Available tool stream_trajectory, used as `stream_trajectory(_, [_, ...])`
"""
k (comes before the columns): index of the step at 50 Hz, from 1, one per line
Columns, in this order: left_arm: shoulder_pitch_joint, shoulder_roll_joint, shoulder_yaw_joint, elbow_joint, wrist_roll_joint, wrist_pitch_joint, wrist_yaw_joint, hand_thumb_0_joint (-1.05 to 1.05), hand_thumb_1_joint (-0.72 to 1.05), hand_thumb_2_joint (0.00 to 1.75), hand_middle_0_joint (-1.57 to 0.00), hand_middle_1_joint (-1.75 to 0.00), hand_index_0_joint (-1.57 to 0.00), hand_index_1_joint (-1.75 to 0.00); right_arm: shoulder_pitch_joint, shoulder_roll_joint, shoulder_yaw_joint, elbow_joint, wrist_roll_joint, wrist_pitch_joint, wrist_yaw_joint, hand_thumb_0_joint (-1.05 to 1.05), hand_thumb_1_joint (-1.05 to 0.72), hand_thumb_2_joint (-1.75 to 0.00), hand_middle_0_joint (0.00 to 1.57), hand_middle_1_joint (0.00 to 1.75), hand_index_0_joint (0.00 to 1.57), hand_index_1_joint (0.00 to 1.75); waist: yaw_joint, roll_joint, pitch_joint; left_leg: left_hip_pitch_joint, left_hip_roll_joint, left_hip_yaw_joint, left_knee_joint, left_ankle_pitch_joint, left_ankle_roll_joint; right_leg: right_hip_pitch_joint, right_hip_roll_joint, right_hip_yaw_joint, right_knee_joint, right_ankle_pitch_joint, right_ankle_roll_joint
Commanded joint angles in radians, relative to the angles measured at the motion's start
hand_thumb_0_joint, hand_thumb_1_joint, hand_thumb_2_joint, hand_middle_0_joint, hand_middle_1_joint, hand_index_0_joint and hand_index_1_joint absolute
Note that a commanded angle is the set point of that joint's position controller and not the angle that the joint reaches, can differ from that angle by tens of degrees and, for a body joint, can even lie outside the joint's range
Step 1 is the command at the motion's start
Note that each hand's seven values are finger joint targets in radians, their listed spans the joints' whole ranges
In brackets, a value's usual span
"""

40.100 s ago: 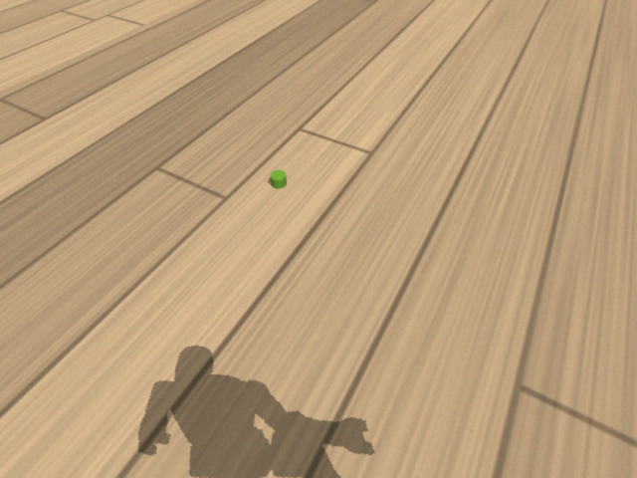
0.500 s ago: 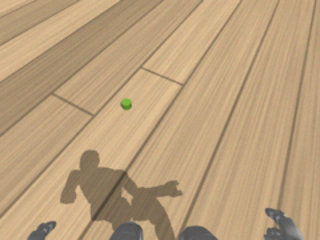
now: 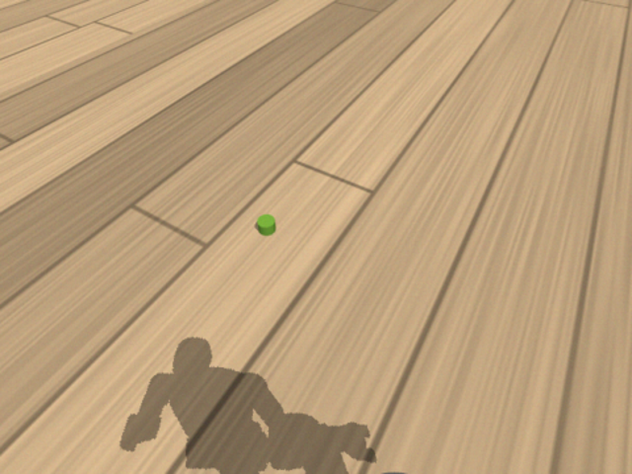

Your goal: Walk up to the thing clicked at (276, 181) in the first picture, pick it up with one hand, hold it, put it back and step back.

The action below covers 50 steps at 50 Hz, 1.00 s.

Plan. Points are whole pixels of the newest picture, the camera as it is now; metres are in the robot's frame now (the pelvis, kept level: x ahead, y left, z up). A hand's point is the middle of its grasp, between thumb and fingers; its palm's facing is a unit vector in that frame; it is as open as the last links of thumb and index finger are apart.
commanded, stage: step back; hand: left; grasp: from above
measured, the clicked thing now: (266, 225) +1.12 +0.23 -0.74
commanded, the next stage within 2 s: stand in 0.72 s
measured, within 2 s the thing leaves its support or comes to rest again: neither
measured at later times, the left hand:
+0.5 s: hand out of the picture +0.11 +0.27 -0.15, palm faces +0.04 -0.94 -0.34, open 7.4 cm
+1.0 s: hand out of the picture +0.13 +0.25 -0.14, palm faces -0.01 -0.94 -0.33, open 7.4 cm
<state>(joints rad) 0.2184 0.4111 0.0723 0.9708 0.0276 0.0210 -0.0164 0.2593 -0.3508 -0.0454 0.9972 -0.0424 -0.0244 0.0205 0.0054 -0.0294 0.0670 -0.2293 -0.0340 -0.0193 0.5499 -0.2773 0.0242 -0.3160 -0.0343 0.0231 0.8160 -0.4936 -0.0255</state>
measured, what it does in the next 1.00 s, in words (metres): stands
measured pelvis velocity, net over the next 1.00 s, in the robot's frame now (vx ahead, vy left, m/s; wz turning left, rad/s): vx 0.05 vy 0.00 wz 0.02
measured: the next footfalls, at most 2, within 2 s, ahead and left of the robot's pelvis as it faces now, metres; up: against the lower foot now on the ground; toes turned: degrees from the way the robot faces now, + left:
none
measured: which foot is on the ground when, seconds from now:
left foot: down 0.00-1.00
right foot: down 0.00-1.00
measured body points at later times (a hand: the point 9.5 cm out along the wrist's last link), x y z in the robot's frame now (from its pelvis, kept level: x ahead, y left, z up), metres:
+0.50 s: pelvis +0.05 +0.00 +0.00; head +0.06 +0.01 +0.45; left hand +0.11 +0.31 -0.13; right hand +0.15 -0.30 -0.12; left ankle +0.06 +0.12 -0.73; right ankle +0.03 -0.13 -0.73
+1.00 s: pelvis +0.05 +0.00 +0.02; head +0.06 +0.00 +0.47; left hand +0.14 +0.30 -0.11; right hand +0.16 -0.29 -0.11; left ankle +0.06 +0.12 -0.73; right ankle +0.03 -0.13 -0.73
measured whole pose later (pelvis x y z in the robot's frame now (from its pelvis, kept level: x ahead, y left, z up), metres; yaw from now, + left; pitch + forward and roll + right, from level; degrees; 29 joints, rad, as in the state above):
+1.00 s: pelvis +0.05 +0.00 +0.02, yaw +1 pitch -2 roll +0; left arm 0.07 0.35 0.00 1.12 0.01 -0.02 -0.01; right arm 0.04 -0.33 -0.01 1.12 -0.01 -0.02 0.01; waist 0.00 0.00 0.07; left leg -0.14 0.01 0.01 0.33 -0.15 0.00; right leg -0.06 -0.03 -0.02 0.32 -0.21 0.02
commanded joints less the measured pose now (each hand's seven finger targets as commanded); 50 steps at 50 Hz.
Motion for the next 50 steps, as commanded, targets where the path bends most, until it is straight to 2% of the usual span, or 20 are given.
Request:
stream_trajectory(1, [-0.033, 0.168, 0.045, -0.060, -0.009, -0.048, 0.003, 0.00, 0.90, 0.90, -0.20, -0.30, -0.20, -0.30, -0.083, -0.293, -0.073, -0.085, 0.002, -0.028, -0.019, 0.00, -0.90, -0.90, 0.20, 0.30, 0.20, 0.30, -0.006, 0.195, -0.009, -0.038, 0.251, -0.311, -0.269, -0.184, 0.153, -0.021, -0.002, -0.027, -0.096, 0.025, 0.005])
stream_trajectory(4, [0.017, 0.144, 0.046, -0.027, 0.001, -0.060, 0.013, 0.00, 0.90, 0.90, -0.20, -0.30, -0.20, -0.30, -0.124, -0.249, -0.056, -0.095, 0.015, -0.003, -0.015, 0.00, -0.90, -0.90, 0.20, 0.30, 0.20, 0.30, 0.043, 0.157, -0.041, -0.152, 0.174, -0.173, -0.131, -0.140, 0.083, 0.222, 0.057, -0.081, -0.376, 0.179, -0.006])
stream_trajectory(5, [0.031, 0.167, 0.054, -0.016, 0.007, -0.066, 0.021, 0.00, 0.90, 0.90, -0.20, -0.30, -0.20, -0.30, -0.109, -0.200, -0.039, -0.099, 0.023, 0.000, -0.017, 0.00, -0.90, -0.90, 0.20, 0.30, 0.20, 0.30, 0.058, 0.094, -0.057, -0.233, 0.139, -0.140, -0.047, -0.117, 0.046, 0.327, 0.022, -0.008, -0.406, 0.189, -0.014])
stream_trajectory(6, [0.055, 0.232, 0.069, -0.019, 0.018, -0.072, 0.027, 0.00, 0.90, 0.90, -0.20, -0.30, -0.20, -0.30, -0.127, -0.161, -0.029, -0.119, 0.027, -0.001, -0.020, 0.00, -0.90, -0.90, 0.20, 0.30, 0.20, 0.30, 0.080, -0.070, -0.054, -0.380, 0.031, -0.087, 0.127, -0.169, -0.002, 0.358, -0.148, 0.286, -0.511, 0.012, -0.080])
stream_trajectory(7, [0.027, 0.292, 0.077, -0.025, 0.017, -0.074, 0.026, 0.00, 0.90, 0.90, -0.20, -0.30, -0.20, -0.30, -0.134, -0.177, -0.035, -0.112, 0.022, 0.004, -0.030, 0.00, -0.90, -0.90, 0.20, 0.30, 0.20, 0.30, 0.077, -0.126, -0.018, -0.336, -0.013, -0.069, 0.286, -0.296, -0.011, 0.205, -0.330, 0.470, -0.609, -0.166, -0.177])
stream_trajectory(8, [-0.050, 0.295, 0.077, -0.055, 0.016, -0.077, 0.025, 0.00, 0.90, 0.90, -0.20, -0.30, -0.20, -0.30, -0.098, -0.222, -0.049, -0.092, 0.017, 0.002, -0.034, 0.00, -0.90, -0.90, 0.20, 0.30, 0.20, 0.30, 0.045, -0.076, 0.036, -0.292, 0.036, -0.102, 0.350, -0.294, -0.020, 0.102, -0.387, 0.500, -0.599, -0.136, -0.233])
stream_trajectory(11, [-0.089, 0.220, 0.053, -0.059, 0.004, -0.088, 0.029, 0.00, 0.90, 0.90, -0.20, -0.30, -0.20, -0.30, -0.056, -0.201, -0.042, -0.055, 0.022, -0.008, -0.028, 0.00, -0.90, -0.90, 0.20, 0.30, 0.20, 0.30, 0.017, -0.069, 0.022, -0.236, 0.065, -0.101, 0.268, -0.192, -0.017, 0.129, -0.260, 0.261, -0.519, 0.209, -0.164])
stream_trajectory(14, [-0.131, 0.220, 0.043, -0.059, 0.001, -0.083, 0.023, 0.00, 0.90, 0.90, -0.20, -0.30, -0.20, -0.30, -0.039, -0.180, -0.038, -0.035, 0.018, -0.017, -0.020, 0.00, -0.90, -0.90, 0.20, 0.30, 0.20, 0.30, -0.001, -0.127, -0.035, -0.070, 0.049, 0.013, 0.071, -0.118, -0.022, 0.088, -0.219, 0.123, -0.436, 0.450, -0.141])
stream_trajectory(16, [-0.132, 0.204, 0.031, -0.058, -0.008, -0.070, 0.021, 0.00, 0.90, 0.90, -0.20, -0.30, -0.20, -0.30, -0.030, -0.168, -0.042, -0.020, 0.015, -0.022, -0.024, 0.00, -0.90, -0.90, 0.20, 0.30, 0.20, 0.30, -0.019, -0.098, -0.064, 0.039, 0.024, 0.040, -0.113, 0.072, -0.016, 0.081, -0.174, 0.060, -0.321, 0.569, -0.094])
stream_trajectory(17, [-0.127, 0.172, 0.016, -0.062, -0.012, -0.063, 0.021, 0.00, 0.90, 0.90, -0.20, -0.30, -0.20, -0.30, -0.031, -0.183, -0.047, -0.016, 0.012, -0.025, -0.030, 0.00, -0.90, -0.90, 0.20, 0.30, 0.20, 0.30, -0.023, -0.056, -0.079, 0.104, 0.060, -0.019, -0.143, 0.185, -0.007, 0.046, -0.143, 0.040, -0.266, 0.568, -0.056])
stream_trajectory(18, [-0.110, 0.138, 0.005, -0.064, -0.024, -0.056, 0.020, 0.00, 0.90, 0.90, -0.20, -0.30, -0.20, -0.30, -0.068, -0.231, -0.054, -0.029, 0.007, -0.030, -0.034, 0.00, -0.90, -0.90, 0.20, 0.30, 0.20, 0.30, -0.003, 0.065, -0.104, 0.108, 0.192, -0.190, -0.158, 0.258, 0.035, 0.011, -0.069, -0.005, -0.223, 0.442, -0.006])
stream_trajectory(19, [-0.114, 0.147, 0.011, -0.045, -0.035, -0.048, 0.022, 0.00, 0.90, 0.90, -0.20, -0.30, -0.20, -0.30, -0.126, -0.276, -0.055, -0.041, 0.017, -0.028, -0.032, 0.00, -0.90, -0.90, 0.20, 0.30, 0.20, 0.30, 0.016, 0.111, -0.105, -0.010, 0.274, -0.279, -0.177, 0.165, 0.121, 0.082, -0.002, -0.038, -0.203, 0.156, 0.011])
stream_trajectory(20, [-0.110, 0.150, 0.010, -0.031, -0.030, -0.045, 0.025, 0.00, 0.90, 0.90, -0.20, -0.30, -0.20, -0.30, -0.158, -0.283, -0.052, -0.042, 0.020, -0.026, -0.029, 0.00, -0.90, -0.90, 0.20, 0.30, 0.20, 0.30, 0.021, 0.118, -0.094, -0.048, 0.296, -0.287, -0.187, 0.122, 0.146, 0.130, -0.003, -0.025, -0.233, 0.083, 0.003])
stream_trajectory(23, [-0.087, 0.153, 0.004, 0.007, -0.021, -0.061, 0.026, 0.00, 0.90, 0.90, -0.20, -0.30, -0.20, -0.30, -0.211, -0.230, -0.030, -0.032, 0.024, -0.022, -0.029, 0.00, -0.90, -0.90, 0.20, 0.30, 0.20, 0.30, 0.037, 0.135, -0.113, -0.013, 0.213, -0.162, -0.138, 0.263, 0.052, 0.188, -0.046, 0.002, -0.354, 0.293, -0.009])
stream_trajectory(25, [-0.102, 0.180, 0.008, 0.020, -0.022, -0.068, 0.027, 0.00, 0.90, 0.90, -0.20, -0.30, -0.20, -0.30, -0.208, -0.213, -0.027, -0.014, 0.029, -0.020, -0.032, 0.00, -0.90, -0.90, 0.20, 0.30, 0.20, 0.30, 0.015, 0.108, -0.124, 0.015, 0.158, -0.091, -0.100, 0.341, 0.017, 0.210, -0.079, 0.032, -0.375, 0.455, -0.014])
stream_trajectory(30, [-0.131, 0.171, 0.004, 0.035, -0.021, -0.064, 0.034, 0.00, 0.90, 0.90, -0.20, -0.30, -0.20, -0.30, -0.217, -0.205, -0.029, 0.011, 0.035, -0.015, -0.034, 0.00, -0.90, -0.90, 0.20, 0.30, 0.20, 0.30, 0.004, 0.057, -0.193, 0.114, 0.166, -0.060, -0.074, 0.498, 0.030, 0.233, -0.085, 0.005, -0.367, 0.586, -0.006])
stream_trajectory(35, [-0.157, 0.169, 0.001, 0.049, -0.015, -0.058, 0.033, 0.00, 0.90, 0.90, -0.20, -0.30, -0.20, -0.30, -0.267, -0.191, -0.026, 0.024, 0.032, -0.007, -0.033, 0.00, -0.90, -0.90, 0.20, 0.30, 0.20, 0.30, 0.004, 0.025, -0.135, 0.078, 0.159, -0.057, -0.128, 0.341, 0.017, 0.221, -0.089, 0.020, -0.415, 0.514, -0.005])
stream_trajectory(36, [-0.163, 0.127, -0.024, 0.067, -0.025, -0.058, 0.027, 0.00, 0.90, 0.90, -0.20, -0.30, -0.20, -0.30, -0.248, -0.196, -0.014, 0.032, 0.036, -0.009, -0.030, 0.00, -0.90, -0.90, 0.20, 0.30, 0.20, 0.30, -0.007, 0.042, -0.125, 0.103, 0.164, -0.084, -0.177, 0.383, 0.014, 0.217, -0.093, 0.034, -0.452, 0.524, 0.004])
stream_trajectory(41, [-0.175, 0.149, -0.025, 0.083, -0.021, -0.062, 0.028, 0.00, 0.90, 0.90, -0.20, -0.30, -0.20, -0.30, -0.272, -0.200, -0.013, 0.046, 0.036, -0.013, -0.024, 0.00, -0.90, -0.90, 0.20, 0.30, 0.20, 0.30, -0.003, 0.037, -0.136, 0.150, 0.171, -0.078, -0.211, 0.418, 0.005, 0.256, -0.098, 0.025, -0.498, 0.528, 0.018])
stream_trajectory(50, [-0.181, 0.152, -0.031, 0.103, -0.020, -0.064, 0.024, 0.00, 0.90, 0.90, -0.20, -0.30, -0.20, -0.30, -0.278, -0.197, -0.007, 0.072, 0.036, -0.014, -0.020, 0.00, -0.90, -0.90, 0.20, 0.30, 0.20, 0.30, -0.004, 0.052, -0.117, 0.144, 0.163, -0.069, -0.273, 0.276, -0.012, 0.251, -0.106, 0.039, -0.555, 0.413, 0.014])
